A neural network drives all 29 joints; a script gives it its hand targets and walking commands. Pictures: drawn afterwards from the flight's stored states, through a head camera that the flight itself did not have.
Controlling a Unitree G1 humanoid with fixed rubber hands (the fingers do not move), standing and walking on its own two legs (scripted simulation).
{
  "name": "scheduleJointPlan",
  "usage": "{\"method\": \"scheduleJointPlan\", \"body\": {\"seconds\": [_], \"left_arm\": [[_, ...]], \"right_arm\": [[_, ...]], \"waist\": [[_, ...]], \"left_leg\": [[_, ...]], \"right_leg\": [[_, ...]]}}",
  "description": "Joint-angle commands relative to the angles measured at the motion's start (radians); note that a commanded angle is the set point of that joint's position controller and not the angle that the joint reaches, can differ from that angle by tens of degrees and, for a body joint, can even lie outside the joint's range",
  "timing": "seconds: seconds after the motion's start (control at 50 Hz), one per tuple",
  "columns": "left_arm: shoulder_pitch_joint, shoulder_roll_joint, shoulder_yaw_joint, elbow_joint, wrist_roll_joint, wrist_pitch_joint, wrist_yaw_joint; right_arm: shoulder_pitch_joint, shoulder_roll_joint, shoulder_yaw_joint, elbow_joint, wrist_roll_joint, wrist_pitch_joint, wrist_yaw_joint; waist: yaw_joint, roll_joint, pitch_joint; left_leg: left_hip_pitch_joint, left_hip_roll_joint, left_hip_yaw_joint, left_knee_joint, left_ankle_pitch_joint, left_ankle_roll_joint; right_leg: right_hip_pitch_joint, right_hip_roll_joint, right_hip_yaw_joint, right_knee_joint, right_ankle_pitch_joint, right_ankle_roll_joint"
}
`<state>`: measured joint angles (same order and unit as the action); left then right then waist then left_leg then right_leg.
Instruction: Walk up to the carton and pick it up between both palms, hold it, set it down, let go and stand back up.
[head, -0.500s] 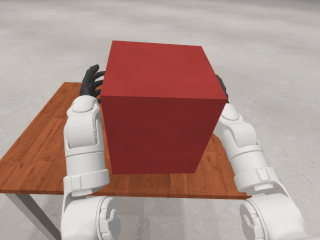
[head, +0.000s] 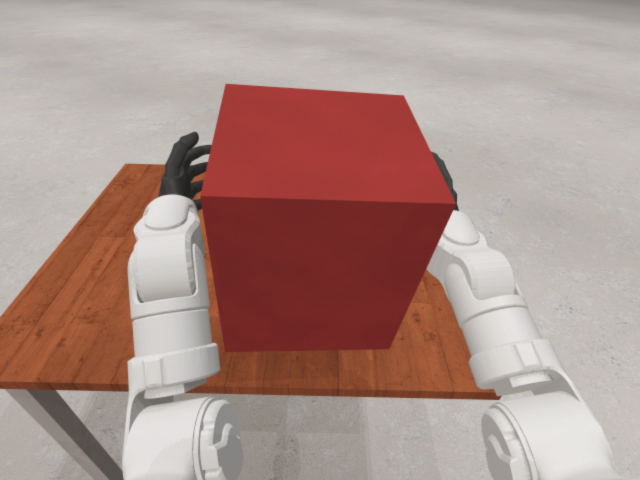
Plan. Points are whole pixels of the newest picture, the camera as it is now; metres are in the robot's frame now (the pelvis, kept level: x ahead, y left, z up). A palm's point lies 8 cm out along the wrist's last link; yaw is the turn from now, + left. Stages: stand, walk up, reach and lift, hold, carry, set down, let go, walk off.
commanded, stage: hold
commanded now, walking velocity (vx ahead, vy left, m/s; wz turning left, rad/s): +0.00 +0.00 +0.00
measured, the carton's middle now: (313, 225) +0.37 +0.01 +0.18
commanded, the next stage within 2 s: none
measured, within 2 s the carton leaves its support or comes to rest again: neither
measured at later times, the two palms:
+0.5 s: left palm (180, 200) +0.37 +0.16 +0.23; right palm (438, 210) +0.37 -0.15 +0.20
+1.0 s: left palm (176, 199) +0.37 +0.16 +0.23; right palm (435, 210) +0.36 -0.14 +0.20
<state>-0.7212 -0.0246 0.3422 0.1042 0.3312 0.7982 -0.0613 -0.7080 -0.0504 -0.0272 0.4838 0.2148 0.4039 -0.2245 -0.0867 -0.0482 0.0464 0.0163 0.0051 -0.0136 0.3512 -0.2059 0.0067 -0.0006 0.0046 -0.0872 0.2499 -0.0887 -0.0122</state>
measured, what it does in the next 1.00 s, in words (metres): stands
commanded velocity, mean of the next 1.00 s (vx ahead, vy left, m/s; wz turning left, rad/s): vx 0.00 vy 0.00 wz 0.00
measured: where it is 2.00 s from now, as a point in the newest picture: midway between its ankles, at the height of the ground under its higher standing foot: outside the picture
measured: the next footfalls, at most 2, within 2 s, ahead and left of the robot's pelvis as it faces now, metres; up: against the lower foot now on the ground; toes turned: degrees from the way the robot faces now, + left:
none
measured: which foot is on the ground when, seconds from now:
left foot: down 0.00-1.00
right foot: down 0.00-1.00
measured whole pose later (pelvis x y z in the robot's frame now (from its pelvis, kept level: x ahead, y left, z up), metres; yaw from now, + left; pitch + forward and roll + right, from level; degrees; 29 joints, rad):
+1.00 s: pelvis +0.00 +0.00 +0.00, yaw +0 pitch -9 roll -1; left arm -0.73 -0.01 0.34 0.12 0.33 0.80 -0.06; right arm -0.72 -0.04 -0.04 0.49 0.21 0.41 -0.22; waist -0.09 -0.05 0.04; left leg 0.02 0.00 -0.02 0.35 -0.21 0.01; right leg 0.01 0.00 -0.09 0.24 -0.09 -0.01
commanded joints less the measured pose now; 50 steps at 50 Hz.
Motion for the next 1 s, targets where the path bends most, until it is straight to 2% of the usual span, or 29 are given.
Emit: {"method": "scheduleJointPlan", "body": {"seconds": [0.0,0.02,0.04,0.08,0.18,0.22,0.24,0.28,0.3,0.32,0.38,0.42,0.44,0.5,0.52,0.56,0.6,0.66,0.68,0.7,0.74,0.76,0.82,0.84,0.86,0.92,0.94,0.96,0.98], "left_arm": [[-0.609,-0.548,-0.499,-0.044,-0.167,-0.043,-0.121],[-0.6,-0.538,-0.486,-0.026,-0.155,-0.037,-0.122],[-0.625,-0.552,-0.504,-0.066,-0.17,-0.04,-0.12],[-0.59,-0.54,-0.491,-0.013,-0.163,-0.039,-0.121],[-0.587,-0.531,-0.464,0.006,-0.151,-0.035,-0.138],[-0.582,-0.539,-0.468,-0.024,-0.151,-0.036,-0.145],[-0.581,-0.539,-0.478,-0.033,-0.156,-0.036,-0.146],[-0.592,-0.538,-0.486,-0.031,-0.159,-0.035,-0.149],[-0.607,-0.532,-0.484,-0.026,-0.155,-0.039,-0.147],[-0.639,-0.527,-0.493,-0.064,-0.171,-0.05,-0.143],[-0.6,-0.542,-0.51,-0.068,-0.184,-0.056,-0.131],[-0.565,-0.536,-0.487,-0.022,-0.158,-0.051,-0.13],[-0.574,-0.541,-0.501,-0.044,-0.163,-0.049,-0.129],[-0.567,-0.539,-0.494,-0.063,-0.156,-0.039,-0.13],[-0.586,-0.524,-0.489,-0.057,-0.155,-0.038,-0.135],[-0.603,-0.517,-0.48,-0.03,-0.159,-0.042,-0.136],[-0.602,-0.543,-0.508,-0.076,-0.178,-0.049,-0.131],[-0.59,-0.523,-0.476,-0.037,-0.156,-0.043,-0.133],[-0.585,-0.537,-0.492,-0.054,-0.163,-0.043,-0.135],[-0.575,-0.543,-0.491,-0.068,-0.164,-0.044,-0.136],[-0.6,-0.533,-0.493,-0.069,-0.163,-0.043,-0.134],[-0.579,-0.53,-0.494,-0.033,-0.157,-0.038,-0.136],[-0.608,-0.54,-0.507,-0.062,-0.18,-0.05,-0.135],[-0.607,-0.545,-0.512,-0.074,-0.18,-0.052,-0.133],[-0.576,-0.531,-0.497,-0.018,-0.172,-0.043,-0.134],[-0.587,-0.544,-0.499,-0.035,-0.178,-0.05,-0.134],[-0.58,-0.521,-0.473,-0.008,-0.16,-0.045,-0.137],[-0.597,-0.533,-0.494,-0.052,-0.17,-0.046,-0.137],[-0.609,-0.557,-0.512,-0.067,-0.176,-0.048,-0.135]], "right_arm": [[-0.919,0.561,0.343,-0.363,0.065,-0.09,0.117],[-0.916,0.558,0.334,-0.345,0.057,-0.086,0.118],[-0.933,0.566,0.336,-0.367,0.064,-0.092,0.118],[-0.905,0.563,0.338,-0.35,0.059,-0.086,0.115],[-0.91,0.563,0.327,-0.333,0.065,-0.078,0.11],[-0.878,0.567,0.333,-0.321,0.072,-0.077,0.106],[-0.885,0.559,0.334,-0.346,0.078,-0.081,0.101],[-0.891,0.55,0.328,-0.337,0.077,-0.075,0.1],[-0.886,0.554,0.324,-0.309,0.07,-0.072,0.105],[-0.903,0.579,0.327,-0.344,0.075,-0.08,0.109],[-0.927,0.575,0.364,-0.422,0.089,-0.093,0.109],[-0.912,0.565,0.363,-0.393,0.086,-0.085,0.107],[-0.906,0.566,0.369,-0.383,0.087,-0.088,0.108],[-0.876,0.561,0.37,-0.363,0.092,-0.081,0.108],[-0.86,0.554,0.348,-0.324,0.08,-0.074,0.108],[-0.909,0.58,0.35,-0.36,0.086,-0.083,0.114],[-0.917,0.575,0.368,-0.41,0.091,-0.093,0.109],[-0.88,0.575,0.355,-0.345,0.079,-0.074,0.104],[-0.871,0.575,0.354,-0.354,0.087,-0.077,0.104],[-0.88,0.574,0.371,-0.386,0.091,-0.079,0.104],[-0.884,0.574,0.356,-0.354,0.083,-0.077,0.105],[-0.871,0.551,0.343,-0.345,0.071,-0.074,0.108],[-0.907,0.586,0.364,-0.381,0.082,-0.084,0.111],[-0.888,0.588,0.366,-0.382,0.089,-0.084,0.11],[-0.887,0.572,0.359,-0.369,0.087,-0.077,0.106],[-0.911,0.572,0.365,-0.401,0.084,-0.083,0.102],[-0.897,0.574,0.358,-0.348,0.074,-0.07,0.103],[-0.891,0.576,0.354,-0.354,0.08,-0.073,0.105],[-0.887,0.573,0.356,-0.367,0.084,-0.078,0.108]], "waist": [[-0.001,0.082,-0.425],[0.003,0.081,-0.394],[0.001,0.08,-0.45],[-0.008,0.074,-0.429],[-0.009,0.054,-0.4],[-0.015,0.052,-0.408],[-0.024,0.079,-0.433],[-0.037,0.085,-0.389],[-0.026,0.084,-0.367],[-0.023,0.078,-0.436],[-0.018,0.066,-0.496],[-0.004,0.06,-0.425],[0.0,0.083,-0.435],[0.0,0.071,-0.407],[0.0,0.078,-0.369],[0.001,0.06,-0.411],[-0.006,0.067,-0.488],[-0.01,0.047,-0.398],[-0.009,0.07,-0.424],[-0.007,0.06,-0.445],[-0.015,0.067,-0.427],[-0.014,0.093,-0.396],[-0.006,0.064,-0.445],[-0.014,0.075,-0.451],[-0.014,0.073,-0.41],[-0.009,0.043,-0.464],[-0.003,0.03,-0.405],[-0.015,0.058,-0.42],[-0.011,0.075,-0.433]], "left_leg": [[-0.047,-0.036,0.034,-0.057,0.232,-0.03],[-0.055,-0.038,0.038,-0.055,0.24,-0.028],[-0.044,-0.039,0.032,-0.05,0.237,-0.029],[-0.049,-0.042,0.034,-0.042,0.278,-0.033],[-0.056,-0.048,0.036,-0.056,0.253,-0.028],[-0.033,-0.051,0.04,-0.045,0.278,-0.03],[-0.027,-0.051,0.04,-0.032,0.298,-0.038],[-0.03,-0.052,0.037,-0.033,0.281,-0.042],[-0.049,-0.049,0.038,-0.053,0.246,-0.039],[-0.049,-0.05,0.038,-0.047,0.251,-0.031],[-0.012,-0.047,0.025,-0.025,0.331,-0.039],[-0.028,-0.051,0.026,-0.033,0.308,-0.029],[-0.019,-0.05,0.029,-0.037,0.29,-0.033],[-0.013,-0.048,0.037,-0.034,0.321,-0.034],[-0.037,-0.05,0.041,-0.052,0.258,-0.035],[-0.056,-0.052,0.046,-0.058,0.229,-0.017],[-0.02,-0.049,0.037,-0.032,0.32,-0.028],[-0.038,-0.053,0.038,-0.038,0.277,-0.021],[-0.028,-0.05,0.036,-0.041,0.284,-0.024],[-0.033,-0.046,0.033,-0.035,0.3,-0.026],[-0.023,-0.046,0.037,-0.037,0.287,-0.031],[-0.042,-0.046,0.037,-0.047,0.26,-0.033],[-0.044,-0.049,0.035,-0.038,0.278,-0.025],[-0.026,-0.051,0.037,-0.033,0.307,-0.031],[-0.045,-0.051,0.035,-0.04,0.272,-0.029],[-0.044,-0.052,0.033,-0.036,0.266,-0.023],[-0.048,-0.052,0.038,-0.046,0.265,-0.017],[-0.037,-0.05,0.035,-0.046,0.279,-0.027],[-0.033,-0.048,0.032,-0.044,0.299,-0.039]], "right_leg": [[0.197,0.062,-0.011,0.012,0.025,0.021],[0.205,0.058,-0.011,0.008,0.036,0.02],[0.216,0.058,-0.011,0.015,0.034,0.018],[0.23,0.054,-0.005,0.016,0.092,0.027],[0.223,0.048,-0.003,0.008,0.094,0.035],[0.233,0.053,-0.007,0.01,0.12,0.036],[0.25,0.053,-0.007,0.016,0.132,0.038],[0.225,0.054,-0.003,0.01,0.106,0.032],[0.21,0.058,-0.011,0.002,0.062,0.031],[0.225,0.053,-0.008,0.012,0.076,0.032],[0.241,0.055,-0.007,0.022,0.145,0.028],[0.238,0.055,-0.006,0.015,0.137,0.038],[0.234,0.051,-0.004,0.014,0.111,0.032],[0.229,0.057,-0.005,0.014,0.138,0.033],[0.212,0.053,-0.002,0.001,0.08,0.033],[0.221,0.049,0.0,0.003,0.072,0.04],[0.255,0.054,0.001,0.027,0.155,0.04],[0.235,0.051,0.004,0.01,0.122,0.039],[0.238,0.052,0.0,0.013,0.124,0.034],[0.253,0.056,-0.003,0.021,0.137,0.03],[0.225,0.054,0.002,0.016,0.11,0.03],[0.212,0.052,0.0,0.004,0.078,0.027],[0.24,0.054,0.004,0.02,0.123,0.032],[0.234,0.053,0.002,0.023,0.143,0.031],[0.241,0.05,0.006,0.014,0.12,0.033],[0.242,0.048,0.003,0.019,0.128,0.039],[0.227,0.047,0.002,0.015,0.131,0.044],[0.234,0.051,0.003,0.013,0.125,0.037],[0.223,0.06,-0.003,0.013,0.118,0.032]]}}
